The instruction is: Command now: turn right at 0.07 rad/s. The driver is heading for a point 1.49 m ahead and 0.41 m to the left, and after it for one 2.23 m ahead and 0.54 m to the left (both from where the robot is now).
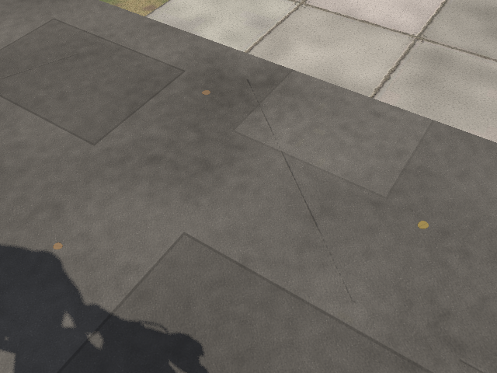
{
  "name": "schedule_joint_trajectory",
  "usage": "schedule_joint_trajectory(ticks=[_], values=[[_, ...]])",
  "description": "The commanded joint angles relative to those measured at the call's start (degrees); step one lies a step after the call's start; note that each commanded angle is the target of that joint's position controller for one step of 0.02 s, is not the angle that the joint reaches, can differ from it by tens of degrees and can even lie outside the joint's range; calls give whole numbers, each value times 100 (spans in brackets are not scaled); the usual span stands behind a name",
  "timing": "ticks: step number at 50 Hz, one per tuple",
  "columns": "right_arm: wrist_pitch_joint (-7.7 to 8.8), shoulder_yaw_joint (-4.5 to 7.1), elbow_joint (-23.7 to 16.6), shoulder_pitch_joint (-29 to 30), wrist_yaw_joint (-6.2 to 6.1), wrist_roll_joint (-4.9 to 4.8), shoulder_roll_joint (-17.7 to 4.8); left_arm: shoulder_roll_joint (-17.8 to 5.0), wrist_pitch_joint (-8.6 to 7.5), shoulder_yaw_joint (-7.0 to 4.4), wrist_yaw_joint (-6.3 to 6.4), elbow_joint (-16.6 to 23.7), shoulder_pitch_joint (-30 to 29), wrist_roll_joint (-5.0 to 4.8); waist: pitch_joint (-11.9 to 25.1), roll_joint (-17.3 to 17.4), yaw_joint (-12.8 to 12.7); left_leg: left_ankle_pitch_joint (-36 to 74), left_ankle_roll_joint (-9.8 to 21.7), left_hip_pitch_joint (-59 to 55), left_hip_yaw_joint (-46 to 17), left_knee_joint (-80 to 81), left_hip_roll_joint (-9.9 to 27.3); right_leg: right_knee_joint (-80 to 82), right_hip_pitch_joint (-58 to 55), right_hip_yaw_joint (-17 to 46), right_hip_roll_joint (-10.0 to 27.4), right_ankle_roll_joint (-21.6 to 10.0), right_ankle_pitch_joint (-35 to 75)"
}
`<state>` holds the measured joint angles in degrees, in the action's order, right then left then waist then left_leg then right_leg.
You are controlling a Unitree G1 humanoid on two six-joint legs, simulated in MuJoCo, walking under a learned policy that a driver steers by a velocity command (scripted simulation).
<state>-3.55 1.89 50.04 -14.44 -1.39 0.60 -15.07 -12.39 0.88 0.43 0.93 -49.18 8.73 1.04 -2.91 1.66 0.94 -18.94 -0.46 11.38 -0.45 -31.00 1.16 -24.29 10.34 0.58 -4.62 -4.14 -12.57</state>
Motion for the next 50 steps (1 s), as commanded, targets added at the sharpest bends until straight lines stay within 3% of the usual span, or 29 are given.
schedule_joint_trajectory(ticks=[1,2,3,4,7,15,35,36,38,40,41,42,43,44,46,48,49,50], values=[[200,39,-10,-402,-78,78,-426,-730,-91,-144,41,107,-45,-45,427,-362,94,1417,115,-1049,-382,1274,351,502,377,1247,1270,-207,954],[272,56,-16,-357,-77,128,-687,-692,-107,-157,14,42,184,-35,417,9,-134,2004,210,-1150,-819,1231,819,405,489,982,930,-70,552],[296,62,50,9,-23,11,-713,-609,-68,-157,5,-112,275,-62,133,526,-294,1765,365,-302,-846,1175,809,695,36,697,605,-6,344],[340,5,52,89,24,9,-476,-747,-53,-179,22,-255,218,-35,76,354,-171,1461,311,-104,-749,1284,688,644,-294,714,655,33,492],[388,-31,292,-89,-9,4,-423,-789,-62,-220,19,-486,221,-43,92,272,-96,1253,222,-148,-567,1372,493,576,-428,748,769,-2,803],[389,-85,698,-138,-48,10,-312,-605,-83,-156,70,-1062,413,-53,-18,-103,-77,1007,311,-258,-566,1391,474,750,-170,735,775,99,605],[409,-220,1332,-464,-89,1,22,-299,-97,-38,138,-1699,851,-57,-88,-100,-110,1043,338,-94,-548,1360,382,636,-139,657,835,136,678],[405,-222,1363,-532,-88,9,37,-264,-94,-30,137,-1723,905,-52,33,-94,-105,563,352,-130,-541,1408,334,647,-170,626,780,124,263],[356,-123,1354,-599,-79,24,-165,-361,-62,-91,129,-1680,929,-37,-86,29,-81,-1058,510,51,-615,1365,208,299,131,447,505,3,-1153],[302,-50,1316,-764,-49,41,-255,-323,-42,-120,77,-1533,794,34,-568,211,29,-2524,810,284,-1142,1583,436,-155,966,368,327,-109,-2220],[301,-19,1359,-986,-48,39,-278,-164,-72,-95,44,-1421,658,65,-707,409,126,-2868,995,144,-1607,1822,731,-573,1354,206,238,-94,-2079],[313,36,1427,-1191,-57,46,-356,10,-128,-61,6,-1316,551,106,-731,687,179,-3037,1219,-61,-2164,2152,1159,-1135,1595,-133,176,-39,-1530],[340,78,1440,-1226,-58,59,-383,-5,-196,-65,-23,-1212,433,145,-786,712,193,-2836,1394,-36,-2500,2360,1499,-1536,1691,-249,350,-7,-1122],[380,105,1404,-1168,-43,80,-397,-104,-261,-98,-53,-1129,369,127,-732,589,156,-2526,1449,-39,-2550,2432,1582,-1736,1743,-208,459,-3,-1142],[459,154,1316,-952,-11,86,-441,-145,-370,-137,-121,-1035,455,75,-611,492,-2,-2041,1365,-1,-2174,2315,1447,-1526,1524,-218,527,-27,-1326],[495,175,1190,-518,13,0,-390,20,-449,-144,-129,-1196,1087,1,-616,453,-403,-1743,1118,912,-1452,1874,989,-424,60,-507,316,-91,-726],[515,171,1115,-390,25,7,-312,2,-466,-187,-99,-1411,1623,-23,-565,238,-591,-1604,1001,1459,-1127,1389,690,-15,-851,-522,133,-83,-594],[576,114,982,-221,45,37,-94,-254,-503,-267,-43,-1543,2202,24,-448,-423,-805,-1249,817,2141,-601,309,302,545,-1667,412,740,-156,-1084]])
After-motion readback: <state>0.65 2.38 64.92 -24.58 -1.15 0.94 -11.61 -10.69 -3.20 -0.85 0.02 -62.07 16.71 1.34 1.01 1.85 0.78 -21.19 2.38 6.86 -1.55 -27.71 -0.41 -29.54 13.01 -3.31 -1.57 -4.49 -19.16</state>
